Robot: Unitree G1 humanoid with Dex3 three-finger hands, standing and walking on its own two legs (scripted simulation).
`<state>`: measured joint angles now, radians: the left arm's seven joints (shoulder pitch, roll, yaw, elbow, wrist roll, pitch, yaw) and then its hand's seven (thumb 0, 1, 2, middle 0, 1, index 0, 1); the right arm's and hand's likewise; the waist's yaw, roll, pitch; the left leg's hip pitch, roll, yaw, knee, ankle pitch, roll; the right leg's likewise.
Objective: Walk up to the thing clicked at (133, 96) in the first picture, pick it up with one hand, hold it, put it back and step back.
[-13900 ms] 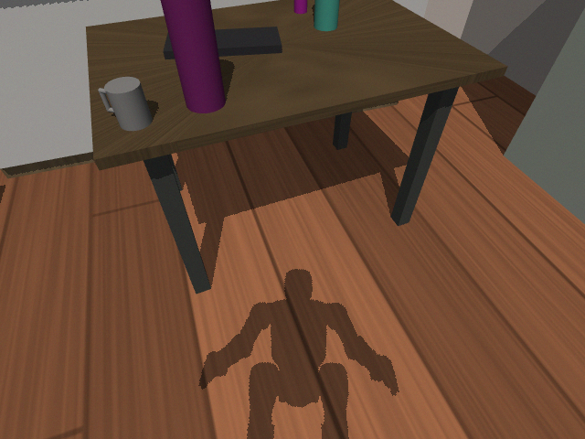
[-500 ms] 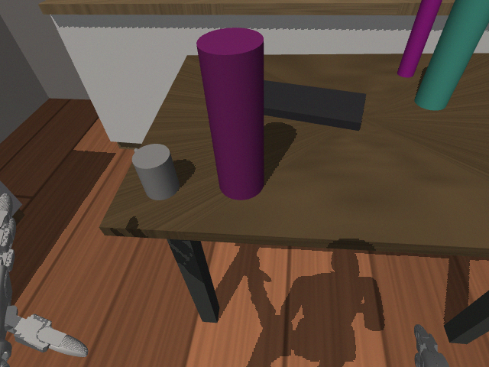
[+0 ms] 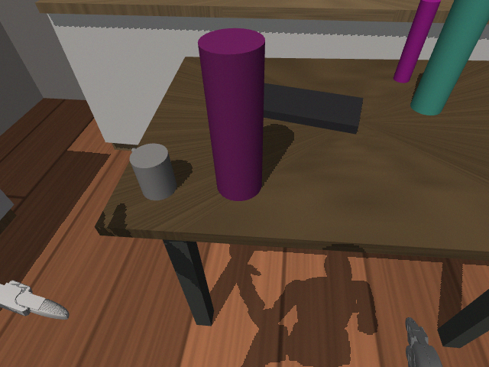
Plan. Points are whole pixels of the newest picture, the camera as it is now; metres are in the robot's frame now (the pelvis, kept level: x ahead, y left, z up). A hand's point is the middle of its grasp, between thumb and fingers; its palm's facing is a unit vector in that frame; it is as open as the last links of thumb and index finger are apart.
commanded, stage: go down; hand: left
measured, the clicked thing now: (150, 168) +0.51 +0.25 +0.03
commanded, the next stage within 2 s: none
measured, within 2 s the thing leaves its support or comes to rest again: neither
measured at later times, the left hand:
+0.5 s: hand (27, 200) +0.31 +0.35 +0.15, palm faces +0.24 -0.96 -0.13, open 17.4 cm
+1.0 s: hand (14, 173) +0.35 +0.39 +0.16, palm faces +0.20 -0.98 +0.02, open 17.6 cm
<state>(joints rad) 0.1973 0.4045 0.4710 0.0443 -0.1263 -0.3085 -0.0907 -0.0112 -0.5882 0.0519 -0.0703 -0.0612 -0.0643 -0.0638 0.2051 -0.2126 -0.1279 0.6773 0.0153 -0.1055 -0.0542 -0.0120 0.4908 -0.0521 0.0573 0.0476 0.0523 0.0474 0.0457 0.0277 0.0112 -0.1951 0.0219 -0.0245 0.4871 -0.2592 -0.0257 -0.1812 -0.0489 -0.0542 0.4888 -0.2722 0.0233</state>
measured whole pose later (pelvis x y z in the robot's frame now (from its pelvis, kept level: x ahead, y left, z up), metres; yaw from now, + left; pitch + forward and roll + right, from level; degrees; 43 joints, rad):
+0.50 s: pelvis +0.01 +0.02 +0.00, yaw -2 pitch +2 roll -1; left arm -0.20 0.56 0.58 0.51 -0.24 -0.10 -0.42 -0.01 -0.50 0.08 -0.05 -0.02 -0.03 -0.03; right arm 0.25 -0.23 -0.05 0.66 0.02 -0.16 -0.09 -0.01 0.51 -0.05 0.06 0.05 0.05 0.05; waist 0.02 0.02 -0.05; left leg -0.25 0.02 0.01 0.49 -0.27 -0.01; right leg -0.23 -0.05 -0.02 0.45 -0.25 0.04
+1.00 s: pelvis +0.00 +0.01 +0.00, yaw -1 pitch +5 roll -1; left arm -0.53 0.79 0.63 0.96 -0.23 -0.03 -0.58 -0.01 -0.56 0.07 -0.04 -0.02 -0.03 -0.03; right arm 0.22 -0.24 0.04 0.68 0.00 -0.22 -0.16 -0.01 0.52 -0.05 0.06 0.05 0.05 0.05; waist -0.03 -0.01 -0.07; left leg -0.35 0.03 -0.01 0.52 -0.26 -0.01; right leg -0.32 -0.04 -0.04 0.47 -0.24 0.03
